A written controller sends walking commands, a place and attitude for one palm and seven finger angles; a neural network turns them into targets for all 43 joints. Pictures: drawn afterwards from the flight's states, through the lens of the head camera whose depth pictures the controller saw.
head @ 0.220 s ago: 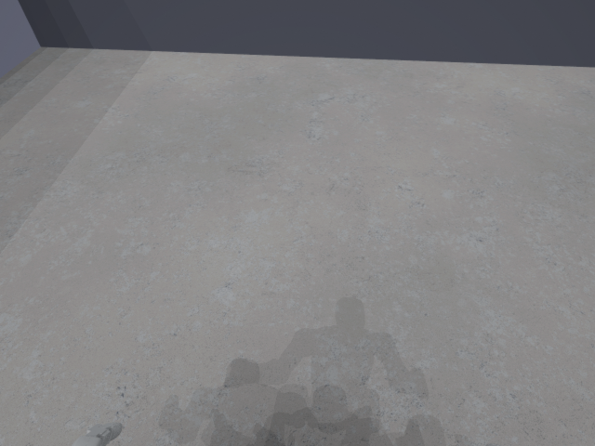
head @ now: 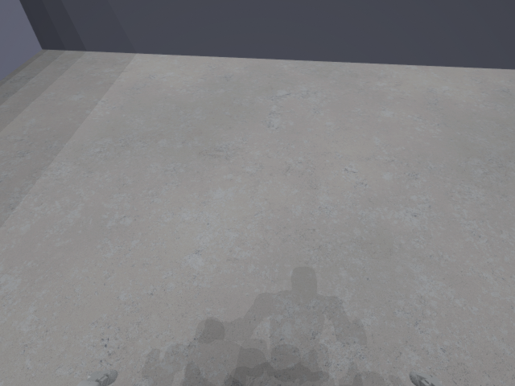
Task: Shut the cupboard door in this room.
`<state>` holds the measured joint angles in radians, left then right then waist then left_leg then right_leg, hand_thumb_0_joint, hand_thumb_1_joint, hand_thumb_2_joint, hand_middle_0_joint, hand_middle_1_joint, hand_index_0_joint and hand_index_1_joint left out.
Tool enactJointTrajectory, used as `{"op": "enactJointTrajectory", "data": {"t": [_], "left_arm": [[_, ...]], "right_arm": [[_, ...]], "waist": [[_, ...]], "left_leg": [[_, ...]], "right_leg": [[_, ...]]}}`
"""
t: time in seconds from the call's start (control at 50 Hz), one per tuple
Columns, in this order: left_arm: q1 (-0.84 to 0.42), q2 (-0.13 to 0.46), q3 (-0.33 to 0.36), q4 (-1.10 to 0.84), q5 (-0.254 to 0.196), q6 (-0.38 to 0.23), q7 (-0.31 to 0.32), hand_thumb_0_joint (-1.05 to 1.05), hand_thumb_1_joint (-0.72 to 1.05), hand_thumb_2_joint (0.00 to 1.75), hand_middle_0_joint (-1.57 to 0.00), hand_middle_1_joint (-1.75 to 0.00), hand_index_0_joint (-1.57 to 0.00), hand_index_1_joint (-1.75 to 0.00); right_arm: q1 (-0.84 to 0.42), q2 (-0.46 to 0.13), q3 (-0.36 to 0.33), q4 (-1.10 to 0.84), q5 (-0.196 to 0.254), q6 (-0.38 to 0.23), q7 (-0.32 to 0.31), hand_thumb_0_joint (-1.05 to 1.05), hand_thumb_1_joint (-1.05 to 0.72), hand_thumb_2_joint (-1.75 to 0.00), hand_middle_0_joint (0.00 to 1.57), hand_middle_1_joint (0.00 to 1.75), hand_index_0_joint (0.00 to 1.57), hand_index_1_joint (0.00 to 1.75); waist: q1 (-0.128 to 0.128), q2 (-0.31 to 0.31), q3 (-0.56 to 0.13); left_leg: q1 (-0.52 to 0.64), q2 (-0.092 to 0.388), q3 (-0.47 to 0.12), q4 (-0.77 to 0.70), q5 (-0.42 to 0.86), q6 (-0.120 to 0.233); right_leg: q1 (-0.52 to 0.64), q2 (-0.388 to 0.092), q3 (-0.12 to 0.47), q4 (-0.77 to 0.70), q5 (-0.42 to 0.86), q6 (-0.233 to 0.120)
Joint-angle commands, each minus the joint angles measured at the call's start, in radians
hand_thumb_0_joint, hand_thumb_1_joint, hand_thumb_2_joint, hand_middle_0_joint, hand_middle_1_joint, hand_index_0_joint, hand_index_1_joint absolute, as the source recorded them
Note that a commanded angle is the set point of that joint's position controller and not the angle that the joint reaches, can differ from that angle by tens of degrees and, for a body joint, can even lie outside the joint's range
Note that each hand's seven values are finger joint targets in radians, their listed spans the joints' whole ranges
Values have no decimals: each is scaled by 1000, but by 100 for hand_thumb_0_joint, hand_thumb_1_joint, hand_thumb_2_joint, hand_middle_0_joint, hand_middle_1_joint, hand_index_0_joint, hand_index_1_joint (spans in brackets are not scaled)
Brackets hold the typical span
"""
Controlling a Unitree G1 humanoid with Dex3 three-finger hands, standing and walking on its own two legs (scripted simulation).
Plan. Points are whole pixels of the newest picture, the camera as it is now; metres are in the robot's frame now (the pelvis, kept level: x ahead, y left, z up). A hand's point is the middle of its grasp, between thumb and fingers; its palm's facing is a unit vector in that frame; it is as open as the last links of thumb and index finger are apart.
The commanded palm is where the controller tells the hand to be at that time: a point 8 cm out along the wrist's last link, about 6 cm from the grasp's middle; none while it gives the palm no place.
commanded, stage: stand and wait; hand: left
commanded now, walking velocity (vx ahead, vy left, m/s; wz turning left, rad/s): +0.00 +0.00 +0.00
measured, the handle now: out of the picture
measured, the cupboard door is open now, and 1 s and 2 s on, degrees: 90 90 90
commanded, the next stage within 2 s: turn or walk to find it in 0.68 s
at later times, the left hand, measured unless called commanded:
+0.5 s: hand out of the picture +0.04 +0.24 -0.15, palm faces -0.02 -0.94 -0.33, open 7.4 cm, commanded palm none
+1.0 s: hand out of the picture +0.03 +0.21 -0.17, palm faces +0.05 -0.96 -0.27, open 7.4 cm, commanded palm none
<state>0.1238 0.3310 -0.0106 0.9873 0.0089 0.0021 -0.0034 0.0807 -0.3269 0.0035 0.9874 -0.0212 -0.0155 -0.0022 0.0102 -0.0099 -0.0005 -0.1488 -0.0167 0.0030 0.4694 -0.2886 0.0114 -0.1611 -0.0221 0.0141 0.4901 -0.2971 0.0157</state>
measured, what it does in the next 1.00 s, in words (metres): stands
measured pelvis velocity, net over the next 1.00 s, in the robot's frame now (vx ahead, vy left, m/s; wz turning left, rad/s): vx -0.04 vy -0.01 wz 0.07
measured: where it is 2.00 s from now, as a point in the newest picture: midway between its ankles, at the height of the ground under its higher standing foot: outside the picture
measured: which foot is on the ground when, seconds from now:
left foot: down 0.00-1.00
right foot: down 0.00-1.00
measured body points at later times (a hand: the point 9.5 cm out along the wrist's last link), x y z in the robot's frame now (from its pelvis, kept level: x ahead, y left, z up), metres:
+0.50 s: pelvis -0.03 -0.01 +0.01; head -0.03 -0.01 +0.46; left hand +0.04 +0.29 -0.13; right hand +0.05 -0.31 -0.13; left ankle -0.02 +0.11 -0.74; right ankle -0.02 -0.13 -0.74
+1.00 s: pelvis -0.04 -0.01 -0.01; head -0.02 +0.00 +0.44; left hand +0.02 +0.27 -0.15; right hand +0.04 -0.28 -0.15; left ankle -0.02 +0.11 -0.74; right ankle -0.02 -0.13 -0.74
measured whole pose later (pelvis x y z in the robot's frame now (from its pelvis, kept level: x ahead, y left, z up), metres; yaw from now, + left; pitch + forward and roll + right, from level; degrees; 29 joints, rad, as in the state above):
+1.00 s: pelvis -0.04 -0.01 -0.01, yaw +4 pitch -1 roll -1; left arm 0.16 0.27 0.00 1.01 0.01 0.03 0.01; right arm 0.18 -0.28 -0.01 1.05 -0.02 0.03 0.01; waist -0.01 0.00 0.05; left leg -0.29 -0.01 -0.05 0.58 -0.27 0.00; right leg -0.25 -0.02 -0.06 0.54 -0.28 0.01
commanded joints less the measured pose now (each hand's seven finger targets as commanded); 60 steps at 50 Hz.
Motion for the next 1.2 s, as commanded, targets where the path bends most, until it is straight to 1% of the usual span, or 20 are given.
{"op": "enactJointTrajectory", "data": {"t": [0.0, 0.2, 0.28, 0.44, 0.54, 0.7, 0.74, 0.82, 0.86, 0.94, 0.96, 0.98, 1.0, 1.02, 1.04, 1.06, 1.08, 1.1, 1.14, 1.18], "left_arm": [[-44, 216, 51, -61, 3, -23, 19, 0, 90, 90, -20, -30, -20, -30], [-38, 217, 50, -18, 1, -26, 15, 0, 90, 90, -20, -30, -20, -30], [-38, 218, 48, -2, 1, -26, 14, 0, 90, 90, -20, -30, -20, -30], [-33, 223, 46, 26, 0, -27, 13, 0, 90, 90, -20, -30, -20, -30], [-34, 223, 45, 31, 1, -26, 11, 0, 90, 90, -20, -30, -20, -30], [-35, 225, 49, 28, 2, -27, 13, 0, 90, 90, -20, -30, -20, -30], [-20, 196, 47, 25, 2, -19, 16, 0, 90, 90, -20, -30, -20, -30], [39, 121, 38, 19, 2, 7, 28, 0, 90, 90, -20, -30, -20, -30], [51, 130, 45, 2, 4, 14, 31, 0, 90, 90, -20, -30, -20, -30], [49, 148, 61, -45, 9, 18, 38, 0, 90, 90, -20, -30, -20, -30], [43, 144, 62, -59, 10, 19, 40, 0, 90, 90, -20, -30, -20, -30], [27, 139, 65, -71, 12, 20, 42, 0, 90, 90, -20, -30, -20, -30], [20, 126, 63, -82, 12, 23, 41, 0, 90, 90, -20, -30, -20, -30], [17, 97, 62, -94, 10, 28, 39, 0, 90, 90, -20, -30, -20, -30], [1, 54, 58, -109, 4, 32, 38, 0, 90, 90, -20, -30, -20, -30], [-5, 49, 57, -124, 7, 30, 41, 0, 90, 90, -20, -30, -20, -30], [7, 52, 63, -117, 9, 33, 43, 0, 90, 90, -20, -30, -20, -30], [12, 45, 67, -113, 8, 33, 41, 0, 90, 90, -20, -30, -20, -30], [40, 18, 68, -104, 6, 29, 34, 0, 90, 90, -20, -30, -20, -30], [41, -7, 67, -105, 2, 26, 30, 0, 90, 90, -20, -30, -20, -30]], "right_arm": [[-49, -213, -56, -52, 5, -20, -16, 0, -90, -90, 20, 30, 20, 30], [-36, -216, -50, -4, 9, -21, -14, 0, -90, -90, 20, 30, 20, 30], [-29, -219, -49, 14, 10, -19, -14, 0, -90, -90, 20, 30, 20, 30], [-12, -225, -45, 48, 11, -19, -11, 0, -90, -90, 20, 30, 20, 30], [-7, -225, -45, 57, 10, -17, -10, 0, -90, -90, 20, 30, 20, 30], [-3, -225, -46, 58, 9, -17, -7, 0, -90, -90, 20, 30, 20, 30], [10, -192, -41, 53, 9, -9, -5, 0, -90, -90, 20, 30, 20, 30], [59, -94, -26, 41, 6, 16, -1, 0, -90, -90, 20, 30, 20, 30], [75, -88, -31, 24, 6, 27, 0, 0, -90, -90, 20, 30, 20, 30], [119, -71, -49, -3, 8, 39, 0, 0, -90, -90, 20, 30, 20, 30], [126, -67, -53, -11, 9, 41, 0, 0, -90, -90, 20, 30, 20, 30], [147, -59, -55, -11, 10, 41, 1, 0, -90, -90, 20, 30, 20, 30], [163, -57, -57, -11, 9, 39, 4, 0, -90, -90, 20, 30, 20, 30], [174, -81, -63, -16, 4, 35, 5, 0, -90, -90, 20, 30, 20, 30], [194, -128, -73, -25, -6, 31, 3, 0, -90, -90, 20, 30, 20, 30], [206, -141, -82, -29, -1, 26, -4, 0, -90, -90, 20, 30, 20, 30], [208, -135, -84, -30, 1, 25, -13, 0, -90, -90, 20, 30, 20, 30], [197, -124, -85, -40, 4, 24, -18, 0, -90, -90, 20, 30, 20, 30], [159, -105, -87, -54, 1, 25, -23, 0, -90, -90, 20, 30, 20, 30], [177, -92, -91, -60, 0, 26, -25, 0, -90, -90, 20, 30, 20, 30]], "waist": [[-12, 9, -41], [-11, 18, -53], [-11, 11, -21], [-9, 3, -16], [-8, -2, 16], [-9, 8, 6], [-8, 2, -3], [-2, -15, 2], [-3, -49, -4], [-13, -132, -35], [-17, -128, -23], [-33, -119, -21], [-38, -72, -26], [-42, 41, -12], [-57, 230, 14], [-53, 286, 28], [-48, 237, 9], [-37, 201, 6], [-21, 173, -32], [-32, 158, -68]], "left_leg": [[18, 122, -78, -80, 305, 30], [23, 125, -89, -113, 243, 25], [8, 126, -93, -130, 199, 23], [1, 129, -99, -149, 158, 20], [-15, 125, -103, -158, 109, 18], [-24, 126, -109, -146, 150, 19], [-45, 124, -110, -120, 180, 15], [-125, 104, -100, -52, 191, 1], [-150, 84, -88, 13, 180, -5], [-157, 52, -43, 168, 96, -15], [-150, 53, -39, 182, 71, -14], [-129, 61, -42, 150, 78, -13], [-101, 78, -70, 89, 158, -2], [-98, 132, -183, 15, 233, 28], [-125, 243, -411, -130, 278, 101], [-106, 304, -531, -202, 347, 179], [-79, 305, -536, -199, 364, 203], [-86, 286, -509, -184, 340, 204], [-44, 230, -417, -142, 340, 183], [0, 203, -394, -123, 373, 176]], "right_leg": [[1, -95, 70, -79, 293, -46], [22, -98, 82, -121, 244, -46], [8, -98, 89, -143, 201, -47], [3, -100, 98, -169, 142, -47], [-27, -98, 108, -190, 69, -47], [-19, -102, 97, -173, 99, -45], [-10, -108, 86, -148, 123, -38], [-9, -137, 76, -110, 131, -27], [-21, -171, 90, -110, 133, -45], [-49, -269, 108, -103, 199, -112], [-73, -276, 101, -86, 223, -119], [-101, -275, 75, -54, 213, -113], [-127, -237, 24, 2, 184, -85], [-177, -152, -47, 103, 82, -36], [-221, -19, -118, 286, -96, 20], [-281, 5, -59, 446, -277, 23], [-314, -15, 4, 535, -273, 17], [-324, -25, 20, 570, -246, 18], [-317, -22, 13, 550, -197, 25], [-305, -8, -4, 494, -186, 33]]}}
